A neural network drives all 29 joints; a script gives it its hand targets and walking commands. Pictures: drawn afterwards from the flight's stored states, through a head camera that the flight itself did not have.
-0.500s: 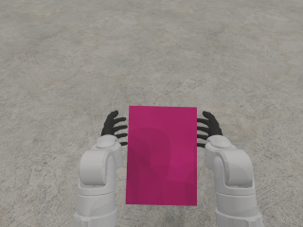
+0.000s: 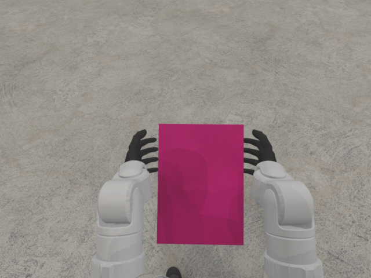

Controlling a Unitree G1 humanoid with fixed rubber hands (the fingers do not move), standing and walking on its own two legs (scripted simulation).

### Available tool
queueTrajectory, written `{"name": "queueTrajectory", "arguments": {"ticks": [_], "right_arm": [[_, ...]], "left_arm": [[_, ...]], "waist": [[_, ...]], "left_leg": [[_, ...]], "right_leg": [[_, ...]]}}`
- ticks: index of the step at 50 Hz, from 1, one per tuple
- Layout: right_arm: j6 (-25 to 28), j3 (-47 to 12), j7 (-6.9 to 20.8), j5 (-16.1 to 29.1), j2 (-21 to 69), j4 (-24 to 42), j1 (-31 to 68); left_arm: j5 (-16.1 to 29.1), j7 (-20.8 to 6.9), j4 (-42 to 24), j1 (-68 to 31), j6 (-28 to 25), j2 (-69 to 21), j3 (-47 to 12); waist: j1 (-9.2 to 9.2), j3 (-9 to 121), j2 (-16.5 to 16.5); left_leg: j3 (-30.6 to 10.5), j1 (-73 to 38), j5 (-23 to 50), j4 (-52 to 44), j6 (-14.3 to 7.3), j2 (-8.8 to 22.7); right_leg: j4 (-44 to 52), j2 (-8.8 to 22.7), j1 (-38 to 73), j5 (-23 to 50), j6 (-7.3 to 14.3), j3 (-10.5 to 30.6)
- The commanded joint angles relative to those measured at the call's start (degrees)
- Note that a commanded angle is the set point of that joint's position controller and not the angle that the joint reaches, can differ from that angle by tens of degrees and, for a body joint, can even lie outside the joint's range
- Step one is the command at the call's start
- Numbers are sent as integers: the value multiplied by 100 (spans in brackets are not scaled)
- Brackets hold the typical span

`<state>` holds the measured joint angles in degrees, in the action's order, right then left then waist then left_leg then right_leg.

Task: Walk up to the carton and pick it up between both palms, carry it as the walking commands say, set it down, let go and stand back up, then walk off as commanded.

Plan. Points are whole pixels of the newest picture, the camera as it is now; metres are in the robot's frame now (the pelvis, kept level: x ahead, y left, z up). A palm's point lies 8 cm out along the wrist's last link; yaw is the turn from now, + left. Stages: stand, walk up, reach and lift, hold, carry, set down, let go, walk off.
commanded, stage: carry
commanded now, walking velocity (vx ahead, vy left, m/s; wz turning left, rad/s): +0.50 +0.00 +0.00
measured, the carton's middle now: (197, 176) +0.35 -0.01 -0.01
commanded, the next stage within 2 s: none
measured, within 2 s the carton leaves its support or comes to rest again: neither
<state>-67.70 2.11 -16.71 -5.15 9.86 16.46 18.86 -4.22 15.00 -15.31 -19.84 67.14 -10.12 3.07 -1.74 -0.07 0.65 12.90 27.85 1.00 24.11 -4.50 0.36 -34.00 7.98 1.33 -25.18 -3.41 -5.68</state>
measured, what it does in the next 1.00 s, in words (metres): walks ahead: right foot, then left foot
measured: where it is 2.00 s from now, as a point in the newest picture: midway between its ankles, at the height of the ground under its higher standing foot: (167, 107)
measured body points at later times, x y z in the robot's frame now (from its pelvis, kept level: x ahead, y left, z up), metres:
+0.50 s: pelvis +0.36 +0.00 +0.02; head +0.33 +0.00 +0.47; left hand +0.65 +0.14 +0.12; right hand +0.66 -0.11 +0.12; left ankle +0.21 +0.09 -0.65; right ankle +0.32 -0.11 -0.72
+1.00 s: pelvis +0.69 +0.07 +0.03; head +0.73 +0.07 +0.48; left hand +1.01 +0.19 +0.11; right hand +1.01 -0.06 +0.11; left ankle +0.63 +0.15 -0.72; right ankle +0.73 -0.05 -0.71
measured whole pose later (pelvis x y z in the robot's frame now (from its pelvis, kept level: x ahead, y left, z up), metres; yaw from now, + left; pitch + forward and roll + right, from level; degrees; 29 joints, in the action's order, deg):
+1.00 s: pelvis +0.69 +0.07 +0.03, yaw -1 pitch +5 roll -1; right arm -67.8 1.8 -15.2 -5.8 9.7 14.7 18.1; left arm -3.6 15.5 -15.2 -19.1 68.2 -10.0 3.2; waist 1.4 1.2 -0.3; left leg 11.3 8.9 -15.8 19.9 -2.1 1.7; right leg -25.0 1.6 -20.3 -18.4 1.9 -6.6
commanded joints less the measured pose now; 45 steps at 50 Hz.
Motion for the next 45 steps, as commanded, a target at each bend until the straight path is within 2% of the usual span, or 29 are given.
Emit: {"name": "queueTrajectory", "arguments": {"ticks": [1, 2, 4, 6, 9, 11, 14, 17, 18, 19, 20, 21, 22, 23, 24, 25, 26, 28, 30, 32, 33, 34, 35, 36, 37, 38, 39, 41, 45], "right_arm": [[119, -2811, 1299, 1926, 5874, 500, 1717], [107, -2667, 1334, 1830, 5923, 342, 1595], [201, -2534, 1388, 1744, 6319, 261, 1311], [325, -2603, 1391, 1760, 6475, 575, 1585], [360, -2576, 1325, 1633, 6192, 760, 1590], [288, -2527, 1307, 1582, 6095, 588, 1474], [168, -2444, 1259, 1473, 5831, 447, 1353], [0, -2476, 1211, 1458, 5600, 196, 1343], [-52, -2517, 1205, 1462, 5522, 133, 1390], [-128, -2514, 1204, 1483, 5417, 49, 1600], [-199, -2562, 1222, 1500, 5306, 53, 1655], [-232, -2655, 1255, 1630, 5414, 97, 1830], [-240, -2590, 1260, 1700, 5520, 53, 1788], [-167, -2622, 1266, 1802, 5683, 223, 2082], [-113, -2537, 1289, 1805, 5752, 114, 1997], [-49, -2542, 1289, 1806, 5908, 140, 1988], [20, -2505, 1253, 1761, 6047, 159, 2167], [94, -2399, 1201, 1589, 6181, 118, 1900], [167, -2469, 1165, 1594, 6181, 208, 1673], [217, -2607, 1164, 1761, 6147, 623, 2081], [207, -2663, 1161, 1765, 6075, 590, 1847], [173, -2587, 1171, 1751, 5994, 506, 1763], [152, -2598, 1185, 1791, 5824, 504, 1820], [117, -2522, 1198, 1749, 5693, 470, 1792], [96, -2584, 1221, 1782, 5835, 375, 1830], [119, -2568, 1258, 1798, 5793, 399, 1766], [142, -2608, 1310, 1849, 5943, 454, 1847], [230, -2621, 1343, 1782, 6211, 503, 1596], [325, -2517, 1305, 1678, 6303, 590, 1521]], "left_arm": [[1578, -1071, -707, -1334, -52, -5678, -2642], [1583, -1088, -527, -1513, -19, -5805, -2729], [1854, -1190, -888, -2054, -56, -6192, -3004], [1924, -1246, -1078, -2132, -170, -6363, -3013], [1855, -1232, -763, -1644, -163, -6380, -2910], [1807, -1201, -726, -1634, -106, -6256, -2897], [1717, -1159, -529, -1439, 25, -6057, -2861], [1597, -1120, -287, -1279, 169, -5705, -2658], [1524, -1115, -180, -1163, 211, -5641, -2565], [1455, -1073, 46, -1163, 260, -5563, -2434], [1364, -1018, 91, -1223, 261, -5465, -2337], [1311, -966, 57, -1393, 252, -5501, -2348], [1380, -951, -43, -1375, 270, -5520, -2433], [1459, -983, -76, -1578, 232, -5728, -2482], [1528, -988, -97, -1667, 191, -5838, -2492], [1624, -1018, -231, -1714, 123, -5924, -2472], [1713, -1051, -304, -1978, 78, -6024, -2444], [1889, -1118, -506, -2142, 32, -6191, -2637], [1861, -1114, -685, -1842, -64, -6041, -2673], [1807, -1129, -717, -1686, -89, -6096, -2673], [1749, -1128, -692, -1481, -69, -5966, -2679], [1707, -1096, -700, -1520, -38, -5886, -2677], [1636, -1083, -673, -1430, -10, -5700, -2594], [1597, -1062, -602, -1356, 22, -5663, -2620], [1595, -1066, -502, -1388, 46, -5763, -2623], [1618, -1063, -540, -1382, 16, -5758, -2678], [1639, -1065, -561, -1664, -6, -5915, -2782], [1755, -1159, -591, -1601, -57, -6219, -2790], [1873, -1160, -898, -1895, -159, -6325, -2908]], "waist": [[184, 3417, -1137], [175, 2977, -930], [154, 2726, -930], [152, 2614, -813], [159, 2616, -579], [161, 2471, -766], [186, 2118, -698], [238, 2025, -464], [288, 1989, -274], [356, 1996, 105], [402, 2145, 876], [409, 1986, 1409], [384, 1862, 1047], [376, 1628, 586], [380, 1594, 245], [349, 1509, 230], [328, 1476, 471], [302, 1728, 903], [324, 2033, 1260], [289, 2219, 976], [225, 2403, 938], [83, 2692, 581], [-11, 3069, -272], [116, 3251, -1293], [167, 3292, -1314], [141, 3155, -1094], [129, 2867, -1007], [116, 2775, -767], [149, 2568, -915]], "left_leg": [[-3230, -5034, 944, -388, -937, 2198], [-2622, -4352, 553, -518, -701, 2002], [-1915, -3632, 678, -847, -446, 1642], [-1504, -3390, 502, -952, -509, 1632], [-1156, -3399, -151, -954, -559, 1486], [-1158, -3349, -354, -938, -520, 1463], [-884, -3017, -144, -833, -351, 1374], [-578, -2487, 558, -253, -55, 1128], [-395, -1958, 856, 306, 112, 1028], [-216, -1339, 749, 1321, 305, 811], [-171, -243, -445, 2470, 496, 331], [-372, 1288, -2946, 3051, 546, 1], [-879, 1971, -3450, 3582, 457, 150], [-1175, 2319, -3563, 3444, 438, 292], [-1211, 2014, -3610, 2819, 355, 415], [-1094, 1419, -3275, 2070, 328, 444], [-849, 878, -2578, 1534, 377, 345], [-409, 261, -1415, 853, 345, 89], [-165, -536, -700, 429, 338, -42], [153, -1375, -42, -118, 346, -248], [169, -2051, -14, -143, 309, -302], [-93, -2898, -87, -173, 168, -29], [-1515, -3875, 290, -259, -172, 1026], [-3432, -4567, -136, -682, -521, 2105], [-3487, -4657, 326, -616, -864, 2167], [-3234, -4595, 679, -510, -825, 2121], [-2710, -4485, 1093, -461, -700, 2081], [-1910, -4041, 1672, -510, -509, 1742], [-1130, -3642, 499, -838, -498, 1452]], "right_leg": [[-2808, -629, -3072, -509, 388, 717], [-2696, -390, -3138, -295, 436, 794], [-1365, -392, -2524, -105, 483, 643], [-770, -530, -2399, 21, 472, 364], [229, -519, -2341, 164, 568, 183], [564, -497, -2385, 618, 571, 56], [744, -598, -2017, 1605, 512, -343], [1009, -603, -1003, 1679, 627, -393], [1040, -412, -379, 1599, 737, -106], [1356, 81, 136, 1272, 1027, 939], [1552, 881, 1037, 2274, 1575, 2493], [1682, 1529, 2168, 3696, 2020, 3363], [1483, 1711, 2571, 4687, 2065, 3207], [1396, 1709, 2591, 5270, 1857, 2679], [1433, 1578, 2178, 5048, 1599, 2227], [1684, 1289, 1511, 4584, 1281, 1632], [1778, 1024, 1018, 4372, 1092, 1024], [1810, 702, 883, 4286, 904, 296], [1683, 657, 720, 4442, 759, -78], [877, 395, 503, 5347, 512, -496], [346, 240, 177, 5067, 363, -625], [-379, 144, -411, 4095, 212, -643], [-1543, -280, -1417, 2491, 20, -644], [-2479, -943, -2575, -299, 14, -338], [-2472, -841, -2691, -624, 288, 337], [-2604, -690, -3043, -533, 329, 475], [-2432, -510, -3323, -436, 376, 531], [-1383, -403, -2934, -115, 433, 528], [508, -609, -2338, 56, 521, 151]]}}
